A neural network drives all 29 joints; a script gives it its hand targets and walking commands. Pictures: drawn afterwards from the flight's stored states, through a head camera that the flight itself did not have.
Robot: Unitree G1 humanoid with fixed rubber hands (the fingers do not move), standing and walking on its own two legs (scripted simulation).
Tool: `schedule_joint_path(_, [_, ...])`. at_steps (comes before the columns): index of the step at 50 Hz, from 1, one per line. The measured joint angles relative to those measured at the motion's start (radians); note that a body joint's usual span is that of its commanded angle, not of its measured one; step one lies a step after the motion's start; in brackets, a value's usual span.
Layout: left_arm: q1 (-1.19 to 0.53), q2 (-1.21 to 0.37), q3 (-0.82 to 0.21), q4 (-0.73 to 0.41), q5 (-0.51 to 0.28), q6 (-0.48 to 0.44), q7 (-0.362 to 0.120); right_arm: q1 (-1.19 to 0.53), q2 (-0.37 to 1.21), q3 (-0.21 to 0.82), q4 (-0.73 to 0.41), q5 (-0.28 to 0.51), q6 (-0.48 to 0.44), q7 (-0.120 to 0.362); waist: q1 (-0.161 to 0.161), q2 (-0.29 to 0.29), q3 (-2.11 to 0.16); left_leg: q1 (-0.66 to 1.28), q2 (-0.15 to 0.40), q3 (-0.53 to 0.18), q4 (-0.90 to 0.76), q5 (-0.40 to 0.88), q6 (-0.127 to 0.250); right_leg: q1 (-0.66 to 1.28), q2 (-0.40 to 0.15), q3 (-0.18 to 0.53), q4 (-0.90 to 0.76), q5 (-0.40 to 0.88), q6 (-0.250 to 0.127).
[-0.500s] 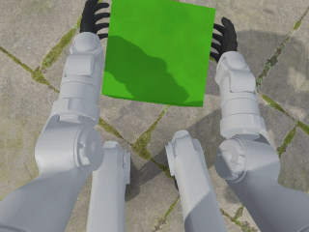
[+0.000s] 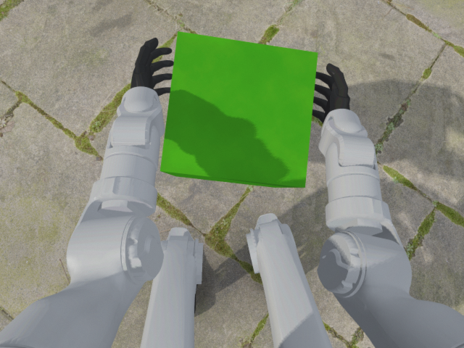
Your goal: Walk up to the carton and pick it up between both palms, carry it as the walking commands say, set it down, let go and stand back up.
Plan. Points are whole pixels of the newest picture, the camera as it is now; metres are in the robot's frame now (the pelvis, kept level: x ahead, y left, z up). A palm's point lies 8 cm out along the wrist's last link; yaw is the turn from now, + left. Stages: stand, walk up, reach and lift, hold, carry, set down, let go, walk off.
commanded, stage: reach and lift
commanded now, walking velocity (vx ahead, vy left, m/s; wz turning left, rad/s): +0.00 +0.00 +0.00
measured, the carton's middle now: (235, 124) +0.48 -0.06 -0.15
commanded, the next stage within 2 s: none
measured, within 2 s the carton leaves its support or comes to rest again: neither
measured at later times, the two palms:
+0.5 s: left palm (128, 80) +0.50 +0.08 +0.01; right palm (355, 108) +0.44 -0.21 +0.00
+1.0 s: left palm (101, 64) +0.48 +0.09 +0.09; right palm (391, 99) +0.42 -0.21 +0.07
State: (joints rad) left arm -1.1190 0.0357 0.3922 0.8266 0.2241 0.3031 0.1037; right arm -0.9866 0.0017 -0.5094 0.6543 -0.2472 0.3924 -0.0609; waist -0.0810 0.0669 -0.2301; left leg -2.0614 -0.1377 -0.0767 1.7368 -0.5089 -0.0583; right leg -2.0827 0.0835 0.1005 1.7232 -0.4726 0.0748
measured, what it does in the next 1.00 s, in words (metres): rises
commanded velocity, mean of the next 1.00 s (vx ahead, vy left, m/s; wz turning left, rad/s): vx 0.00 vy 0.00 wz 0.00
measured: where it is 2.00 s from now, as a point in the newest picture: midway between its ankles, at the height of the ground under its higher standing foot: (230, 287)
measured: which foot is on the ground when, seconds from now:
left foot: down 0.00-1.00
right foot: down 0.00-1.00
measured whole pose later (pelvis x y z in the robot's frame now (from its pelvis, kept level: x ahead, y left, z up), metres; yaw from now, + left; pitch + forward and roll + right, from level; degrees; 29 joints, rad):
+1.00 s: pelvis +0.03 +0.00 +0.12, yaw +0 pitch +39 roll +1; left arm -0.83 -0.06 0.38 0.77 0.25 0.28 0.08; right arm -0.70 0.08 -0.49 0.61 -0.27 0.37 -0.05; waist -0.09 0.05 -0.30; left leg -1.54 -0.13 -0.11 1.31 -0.44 -0.04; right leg -1.56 0.08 0.12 1.30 -0.42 0.06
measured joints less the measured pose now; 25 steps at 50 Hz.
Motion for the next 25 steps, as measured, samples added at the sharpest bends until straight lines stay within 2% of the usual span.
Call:
schedule_joint_path(5, [0.036, 0.0, -0.003, -0.01, -0.01, -0.003, -0.006, 0.036, 0.016, 0.014, 0.002, 0.003, -0.016, -0.009, -0.002, -0.008, -0.022, 0.055, 0.0, -0.009, -0.039, 0.001, -0.004, 0.053, 0.002, -0.002, -0.037, 0.001, -0.007])
schedule_joint_path(10, [0.03, -0.007, 0.038, 0.03, 0.037, -0.008, -0.026, 0.039, 0.031, -0.017, 0.022, -0.024, -0.014, -0.006, -0.003, -0.009, -0.023, 0.104, -0.001, -0.02, -0.084, 0.012, -0.003, 0.104, 0.002, -0.006, -0.084, 0.012, -0.011])
schedule_joint_path(18, [0.068, -0.017, 0.011, 0.0, 0.012, -0.007, -0.022, 0.063, 0.032, -0.016, 0.013, -0.027, -0.02, -0.003, -0.002, 0.004, -0.029, 0.161, -0.006, -0.023, -0.14, 0.028, 0.0, 0.164, -0.001, 0.001, -0.139, 0.023, -0.008])
schedule_joint_path(25, [0.108, -0.034, 0.022, 0.004, 0.027, -0.005, -0.029, 0.116, 0.04, 0.004, -0.008, -0.016, -0.001, -0.005, 0.002, -0.005, -0.045, 0.226, 0.001, -0.018, -0.189, 0.029, 0.008, 0.226, 0.005, 0.013, -0.188, 0.026, -0.006])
